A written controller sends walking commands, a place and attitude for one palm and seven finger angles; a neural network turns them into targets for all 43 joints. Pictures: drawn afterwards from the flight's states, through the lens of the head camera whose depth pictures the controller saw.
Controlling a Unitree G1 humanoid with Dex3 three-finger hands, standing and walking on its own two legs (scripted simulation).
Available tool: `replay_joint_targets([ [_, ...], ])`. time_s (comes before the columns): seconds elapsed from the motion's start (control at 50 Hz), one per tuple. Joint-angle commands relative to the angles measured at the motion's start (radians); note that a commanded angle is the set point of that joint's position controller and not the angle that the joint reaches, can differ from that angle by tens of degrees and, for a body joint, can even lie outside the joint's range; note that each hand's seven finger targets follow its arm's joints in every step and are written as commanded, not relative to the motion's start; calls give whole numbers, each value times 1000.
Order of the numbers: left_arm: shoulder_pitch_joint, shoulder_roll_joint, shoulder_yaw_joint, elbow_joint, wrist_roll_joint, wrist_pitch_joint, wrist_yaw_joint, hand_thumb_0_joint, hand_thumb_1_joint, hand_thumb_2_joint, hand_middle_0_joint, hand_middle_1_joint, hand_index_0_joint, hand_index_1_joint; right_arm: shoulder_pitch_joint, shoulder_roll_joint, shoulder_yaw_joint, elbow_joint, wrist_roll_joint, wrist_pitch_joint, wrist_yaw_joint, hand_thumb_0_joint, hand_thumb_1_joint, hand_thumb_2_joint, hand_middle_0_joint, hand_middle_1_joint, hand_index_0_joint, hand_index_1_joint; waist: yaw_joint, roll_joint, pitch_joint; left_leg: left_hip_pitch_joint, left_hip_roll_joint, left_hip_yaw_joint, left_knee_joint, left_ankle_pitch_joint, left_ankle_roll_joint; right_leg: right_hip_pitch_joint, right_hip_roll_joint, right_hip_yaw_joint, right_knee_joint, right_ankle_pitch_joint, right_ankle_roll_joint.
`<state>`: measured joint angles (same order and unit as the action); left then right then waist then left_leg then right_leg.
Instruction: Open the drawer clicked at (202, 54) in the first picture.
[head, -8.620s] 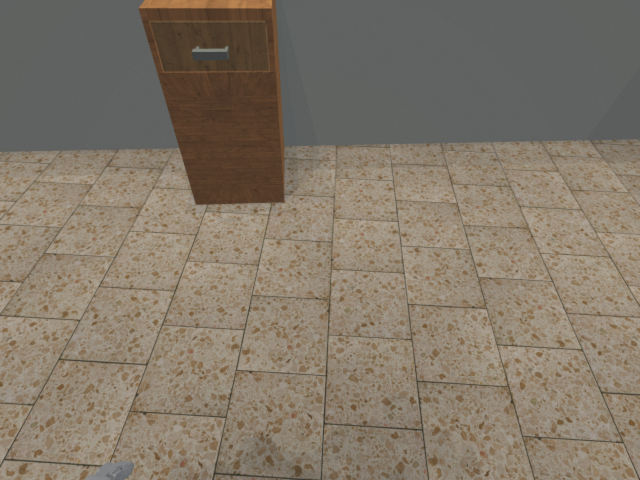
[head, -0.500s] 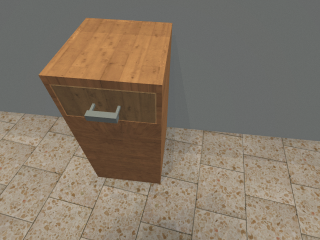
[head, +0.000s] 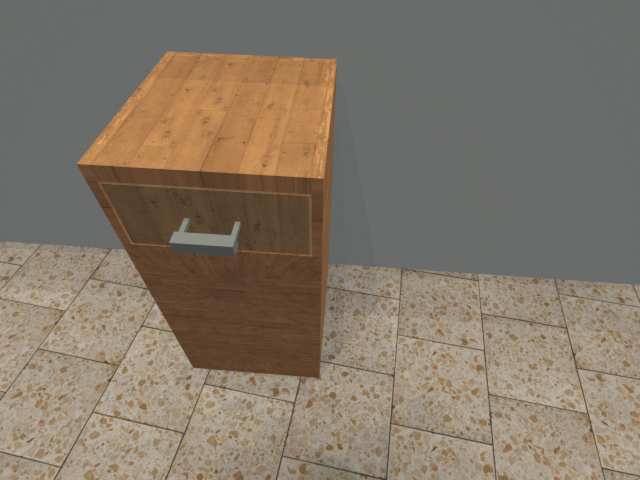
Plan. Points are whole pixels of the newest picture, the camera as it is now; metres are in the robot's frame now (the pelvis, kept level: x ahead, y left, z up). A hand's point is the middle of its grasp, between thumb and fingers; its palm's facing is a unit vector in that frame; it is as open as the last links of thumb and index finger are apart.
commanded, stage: look again from close up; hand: left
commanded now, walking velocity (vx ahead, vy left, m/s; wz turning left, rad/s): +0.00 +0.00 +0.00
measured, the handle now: (208, 234) +0.53 +0.23 -0.05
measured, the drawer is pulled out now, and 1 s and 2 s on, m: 0.00 0.00 0.00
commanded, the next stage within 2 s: raise the hand with hooked fingers in 0.42 s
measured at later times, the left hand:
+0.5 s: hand out of the picture +0.04 +0.22 -0.17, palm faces +0.02 -0.98 -0.19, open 7.4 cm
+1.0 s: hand (147, 471) +0.15 +0.23 -0.08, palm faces -0.19 -0.22 -0.96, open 8.9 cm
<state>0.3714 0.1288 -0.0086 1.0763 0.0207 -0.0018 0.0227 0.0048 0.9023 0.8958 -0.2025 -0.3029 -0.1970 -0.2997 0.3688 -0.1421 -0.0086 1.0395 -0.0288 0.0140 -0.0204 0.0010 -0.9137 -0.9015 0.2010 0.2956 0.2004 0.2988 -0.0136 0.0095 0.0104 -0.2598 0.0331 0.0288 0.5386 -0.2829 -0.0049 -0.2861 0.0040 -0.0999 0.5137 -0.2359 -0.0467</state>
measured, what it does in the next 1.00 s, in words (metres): stands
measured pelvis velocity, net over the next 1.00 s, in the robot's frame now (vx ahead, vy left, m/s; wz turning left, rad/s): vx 0.00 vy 0.02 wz -0.03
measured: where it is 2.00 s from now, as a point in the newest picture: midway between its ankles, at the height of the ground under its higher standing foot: outside the picture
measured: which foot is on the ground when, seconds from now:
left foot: down 0.00-1.00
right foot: down 0.00-1.00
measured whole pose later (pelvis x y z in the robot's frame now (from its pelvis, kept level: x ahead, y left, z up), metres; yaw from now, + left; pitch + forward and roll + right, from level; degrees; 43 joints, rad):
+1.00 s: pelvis +0.00 +0.02 -0.03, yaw -2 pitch +8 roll +2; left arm 0.48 0.30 -0.10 0.08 1.08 -0.08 0.40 0.00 0.53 0.74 -0.24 -0.54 -0.23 -0.53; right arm 0.09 -0.25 -0.03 0.48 -0.06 0.06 0.02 0.01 -0.91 -0.90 0.20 0.30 0.20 0.30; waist 0.11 -0.05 -0.08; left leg -0.52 -0.01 0.10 0.76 -0.39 0.03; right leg -0.61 0.04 0.01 0.82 -0.35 -0.07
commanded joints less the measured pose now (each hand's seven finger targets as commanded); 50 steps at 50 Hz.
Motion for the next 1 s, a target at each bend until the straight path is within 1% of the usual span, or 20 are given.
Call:
replay_joint_targets([
  [0.0, -18, 140, 35, -87, -4, -27, 24, 0, 900, 900, -200, -300, -200, -300, 72, -65, -12, -49, 5, -21, -5, 0, -900, -900, 200, 300, 200, 300, -18, -100, 8, -9, 5, -26, -7, 18, 34, -36, -179, 233, -224, -196, -34],
  [0.08, 19, 111, 22, -79, -11, -24, 24, 0, 900, 900, -200, -300, -200, -300, 61, -77, -2, -38, 9, -34, -7, 0, -900, -900, 200, 300, 200, 300, 13, 47, 76, -56, 57, -74, -108, 121, 41, 35, -103, 146, -111, 28, -9],
  [0.16, 21, 114, 23, -77, -14, -20, 26, 0, 900, 900, -200, -300, -200, -300, 50, -100, 1, -31, 11, -41, -11, 0, -900, -900, 200, 300, 200, 300, 26, 55, 65, -66, 72, -76, -133, 218, 40, 123, -97, 119, -68, 158, 3],
  [0.48, -3, 103, 19, -59, -11, -11, 26, 0, 900, 900, -200, -300, -200, -300, -21, -125, -4, 3, 15, -36, -7, 0, -900, -900, 200, 300, 200, 300, 19, -4, 57, 29, 76, -74, -214, 187, 44, 132, -107, 109, -106, 149, 41],
  [0.5, 29, 150, 14, -21, 3, -22, 60, 0, 900, 900, -200, -300, -200, -300, -98, -150, 1, -68, 29, -50, -2, 0, -900, -900, 200, 300, 200, 300, 40, -107, 133, -45, 92, -48, -38, 310, 18, 68, -153, 144, -90, 399, 37],
  [0.52, -814, 517, 81, -1532, 191, -176, 74, 0, 877, 890, -202, -315, -202, -315, -119, -295, -3, -394, 76, -179, -33, 0, -900, -900, 200, 300, 200, 300, -58, 253, -395, 250, 6, -98, -158, 424, 25, 129, -8, 146, 32, 252, 5],
  [0.54, -285, 387, 47, -1244, 214, -89, 133, 0, 853, 880, -203, -330, -203, -330, -201, -210, 10, -365, 55, -285, -68, 0, -900, -900, 200, 300, 200, 300, 44, 358, -283, 290, 72, -115, -204, 522, -32, -19, -20, 49, 130, -30, -6],
  [0.56, -245, 274, -7, -1195, 148, -23, 184, 0, 830, 870, -205, -345, -205, -345, -168, -214, -11, -296, 66, -318, -73, 0, -900, -900, 200, 300, 200, 300, 7, 324, -209, 163, 68, -114, -245, 339, -70, -78, -9, 15, 197, -148, 12],
  [0.58, 43, 57, -129, -1037, 166, 64, 186, 0, 807, 860, -207, -360, -207, -360, -159, -152, 1, -291, 84, -327, -72, 0, -900, -900, 200, 300, 200, 300, 7, 225, -115, 113, 67, -133, -259, 219, -59, -153, -7, 32, 197, -171, 22],
  [0.6, -127, 84, -160, -1237, 198, 47, 193, 0, 783, 850, -208, -375, -208, -375, -192, -175, 2, -374, 77, -344, -61, 0, -900, -900, 200, 300, 200, 300, 0, 201, -31, 42, 41, -133, -236, 89, -44, -145, -15, 39, 164, -115, 22],
  [0.62, -98, 176, -100, -1228, 298, 32, 220, 0, 760, 840, -210, -390, -210, -390, -206, -216, -14, -378, 58, -346, -64, 0, -900, -900, 200, 300, 200, 300, 6, 167, -72, 18, 33, -123, -178, 23, -26, -152, -3, 51, 117, -95, 11],
  [0.66, -52, 219, -88, -1166, 469, 33, 261, 0, 713, 820, -213, -420, -213, -420, -214, -239, -17, -454, 28, -317, -46, 0, -900, -900, 200, 300, 200, 300, -5, 53, -26, -105, -18, -117, -81, -27, 8, -171, 18, 87, 67, -94, -11],
  [0.68, -3, 207, -91, -1102, 563, 35, 276, 0, 690, 810, -215, -435, -215, -435, -226, -236, -21, -490, 12, -291, -32, 0, -900, -900, 200, 300, 200, 300, 12, -58, -25, -138, -30, -110, -46, -39, 17, -194, 28, 99, 58, -156, -16],
  [0.7, 75, 203, -75, -1079, 634, 30, 294, 0, 667, 800, -217, -450, -217, -450, -264, -243, -33, -543, -5, -261, -17, 0, -900, -900, 200, 300, 200, 300, 44, -82, -41, -154, -44, -100, -19, -55, 22, -197, 31, 122, 43, -217, -23],
  [0.72, 195, 193, -73, -988, 710, 27, 310, 0, 643, 790, -218, -465, -218, -465, -278, -230, -40, -560, -9, -222, -7, 0, -900, -900, 200, 300, 200, 300, 63, -232, 1, -226, -49, -78, -7, -129, 18, -229, 34, 152, 24, -325, -22],
  [0.76, 310, 137, -91, -915, 820, -1, 323, 0, 597, 770, -222, -495, -222, -495, -297, -226, -50, -607, -2, -135, 20, 0, -900, -900, 200, 300, 200, 300, 94, -360, 3, -280, -63, -36, 21, -95, 14, -213, 36, 187, 16, -323, -32],
  [0.8, 252, 170, -79, -1002, 914, -38, 335, 0, 550, 750, -225, -525, -225, -525, -370, -225, -48, -665, 1, -67, 42, 0, -900, -900, 200, 300, 200, 300, 128, -308, -59, -291, -81, -12, 47, -37, 15, -173, 26, 214, 52, -226, -40],
  [0.86, 142, 302, 35, -1125, 1016, -66, 389, 0, 480, 720, -230, -570, -230, -570, -404, -208, -42, -694, -6, -7, 52, 0, -900, -900, 200, 300, 200, 300, 161, -116, -137, -285, -87, -8, 70, -21, 17, -158, 21, 235, 101, -169, -47],
  [0.92, -57, 376, 77, -1269, 1084, -86, 456, 0, 410, 690, -235, -615, -235, -615, -368, -181, -46, -704, -36, 26, 47, 0, -900, -900, 200, 300, 200, 300, 132, 62, -283, -214, -85, -18, 147, 36, 32, -205, 24, 286, 156, -83, -52],
  [0.98, -222, 420, 89, -1428, 1088, -120, 510, 0, 340, 660, -240, -660, -240, -660, -363, -172, -47, -695, -50, 38, 30, 0, -900, -900, 200, 300, 200, 300, 84, 117, -396, -122, -86, -49, 240, 79, 39, -289, 18, 333, 188, -59, -50],
])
